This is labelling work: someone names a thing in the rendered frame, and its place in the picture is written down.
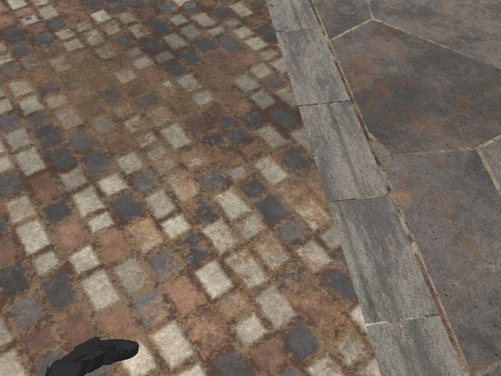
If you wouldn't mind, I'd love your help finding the robot left hand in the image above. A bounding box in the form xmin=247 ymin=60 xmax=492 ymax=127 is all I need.
xmin=45 ymin=337 xmax=139 ymax=376

